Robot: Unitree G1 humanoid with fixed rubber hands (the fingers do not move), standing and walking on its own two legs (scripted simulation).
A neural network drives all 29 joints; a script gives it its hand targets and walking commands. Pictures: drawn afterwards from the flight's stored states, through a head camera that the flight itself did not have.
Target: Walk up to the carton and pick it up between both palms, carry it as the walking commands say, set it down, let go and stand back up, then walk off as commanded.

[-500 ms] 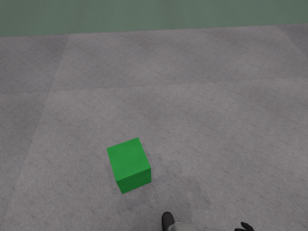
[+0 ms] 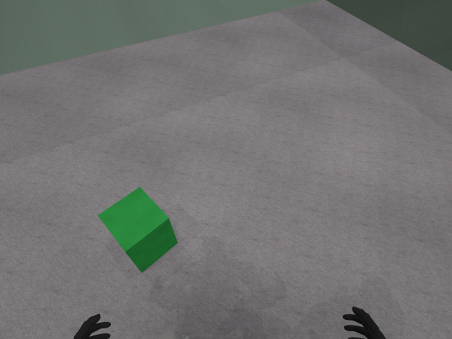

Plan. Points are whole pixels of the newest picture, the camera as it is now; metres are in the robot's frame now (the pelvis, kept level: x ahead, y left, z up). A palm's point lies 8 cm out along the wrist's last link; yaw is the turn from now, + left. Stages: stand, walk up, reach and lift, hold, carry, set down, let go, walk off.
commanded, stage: walk off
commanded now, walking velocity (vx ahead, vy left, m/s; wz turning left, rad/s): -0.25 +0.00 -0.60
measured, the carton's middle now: (140, 230) +0.60 +0.36 -0.63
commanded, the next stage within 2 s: none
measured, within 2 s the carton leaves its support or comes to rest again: neither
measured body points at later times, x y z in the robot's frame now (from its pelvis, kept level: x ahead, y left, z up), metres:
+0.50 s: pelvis -0.14 +0.04 +0.01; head -0.09 +0.05 +0.46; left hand +0.03 +0.28 -0.12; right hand -0.09 -0.26 -0.09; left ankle -0.15 +0.15 -0.73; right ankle -0.06 -0.12 -0.71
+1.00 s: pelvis -0.30 +0.08 +0.01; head -0.29 +0.04 +0.45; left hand -0.05 +0.24 -0.10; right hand -0.39 -0.20 -0.13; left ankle -0.18 +0.17 -0.68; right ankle -0.38 +0.00 -0.72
